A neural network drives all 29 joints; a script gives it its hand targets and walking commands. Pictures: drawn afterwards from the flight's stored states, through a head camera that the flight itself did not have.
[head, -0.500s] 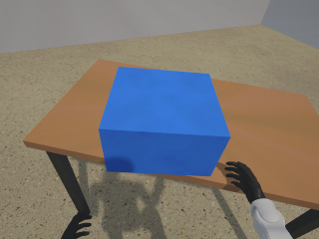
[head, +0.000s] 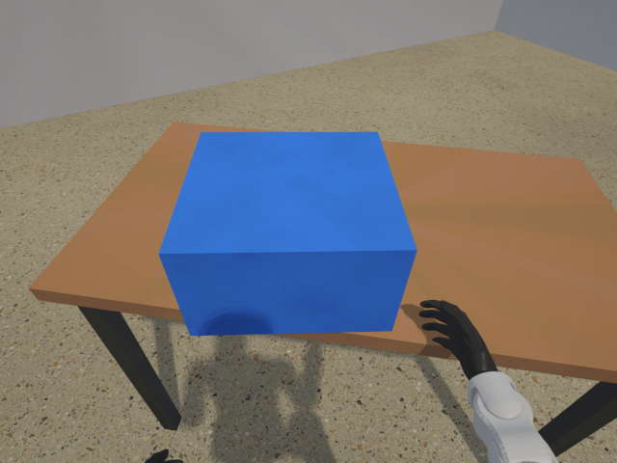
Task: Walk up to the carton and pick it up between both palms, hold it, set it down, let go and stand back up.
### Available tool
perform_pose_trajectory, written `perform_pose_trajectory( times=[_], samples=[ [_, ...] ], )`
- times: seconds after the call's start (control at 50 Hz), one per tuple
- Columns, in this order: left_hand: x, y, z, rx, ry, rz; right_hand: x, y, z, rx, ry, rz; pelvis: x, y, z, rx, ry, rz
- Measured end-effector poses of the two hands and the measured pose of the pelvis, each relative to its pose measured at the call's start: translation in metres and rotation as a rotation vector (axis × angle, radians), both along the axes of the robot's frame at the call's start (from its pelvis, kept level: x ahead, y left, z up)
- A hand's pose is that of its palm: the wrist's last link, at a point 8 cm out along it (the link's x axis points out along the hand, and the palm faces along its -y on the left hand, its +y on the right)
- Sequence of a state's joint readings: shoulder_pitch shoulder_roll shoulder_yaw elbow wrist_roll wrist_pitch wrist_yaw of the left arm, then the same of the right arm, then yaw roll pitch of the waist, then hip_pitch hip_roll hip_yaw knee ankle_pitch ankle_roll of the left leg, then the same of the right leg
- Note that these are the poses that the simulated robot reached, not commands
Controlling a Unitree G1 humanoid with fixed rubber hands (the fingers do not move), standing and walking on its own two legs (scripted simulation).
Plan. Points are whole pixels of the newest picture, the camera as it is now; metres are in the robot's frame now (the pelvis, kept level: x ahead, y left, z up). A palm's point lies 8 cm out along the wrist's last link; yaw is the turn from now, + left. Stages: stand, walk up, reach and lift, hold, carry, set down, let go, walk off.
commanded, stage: stand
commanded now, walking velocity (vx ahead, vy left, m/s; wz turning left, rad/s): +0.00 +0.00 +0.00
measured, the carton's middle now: (291, 226) +0.46 +0.05 +0.06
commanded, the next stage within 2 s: none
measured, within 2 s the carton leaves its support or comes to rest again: neither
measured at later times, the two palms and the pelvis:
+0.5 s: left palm out of the picture +0.15 +0.24 -0.12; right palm (468, 364) +0.25 -0.18 +0.02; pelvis +0.02 +0.03 -0.01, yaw -5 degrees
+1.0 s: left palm (141, 451) +0.19 +0.26 -0.13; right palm (463, 364) +0.25 -0.18 +0.02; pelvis +0.04 +0.05 -0.01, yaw -8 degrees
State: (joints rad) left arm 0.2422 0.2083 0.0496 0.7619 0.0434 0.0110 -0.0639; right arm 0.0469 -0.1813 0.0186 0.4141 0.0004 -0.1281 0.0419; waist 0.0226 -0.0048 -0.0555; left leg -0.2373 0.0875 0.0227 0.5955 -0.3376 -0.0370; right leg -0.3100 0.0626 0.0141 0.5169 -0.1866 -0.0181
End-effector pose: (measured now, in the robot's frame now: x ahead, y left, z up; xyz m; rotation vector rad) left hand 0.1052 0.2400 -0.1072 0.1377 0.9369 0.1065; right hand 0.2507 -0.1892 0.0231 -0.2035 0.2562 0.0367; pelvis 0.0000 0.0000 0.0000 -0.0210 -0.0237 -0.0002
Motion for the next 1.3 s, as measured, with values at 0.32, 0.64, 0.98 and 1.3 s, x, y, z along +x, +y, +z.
perform_pose_trajectory(
  times=[0.32, 0.64, 0.98, 1.3],
  samples=[
    [-0.007, 0.005, -0.022, -0.021, 0.152, -0.044, -0.004, 0.004, -0.003, 0.023, -0.041, -0.078, 0.017, 0.02, -0.006, 0.021, 0.044, -0.066],
    [0.075, 0.007, -0.01, -0.015, 0.026, -0.14, -0.005, 0.008, -0.004, 0.024, -0.048, -0.141, 0.03, 0.036, -0.009, 0.019, 0.026, -0.111],
    [0.082, 0.021, -0.02, -0.014, 0.08, -0.157, -0.005, 0.012, -0.003, -0.002, -0.045, -0.187, 0.041, 0.051, -0.011, 0.011, 0.01, -0.132],
    [0.083, 0.033, -0.024, -0.007, 0.097, -0.156, -0.004, 0.015, -0.002, -0.025, -0.039, -0.209, 0.045, 0.06, -0.012, 0.008, 0.0, -0.134]
  ],
)
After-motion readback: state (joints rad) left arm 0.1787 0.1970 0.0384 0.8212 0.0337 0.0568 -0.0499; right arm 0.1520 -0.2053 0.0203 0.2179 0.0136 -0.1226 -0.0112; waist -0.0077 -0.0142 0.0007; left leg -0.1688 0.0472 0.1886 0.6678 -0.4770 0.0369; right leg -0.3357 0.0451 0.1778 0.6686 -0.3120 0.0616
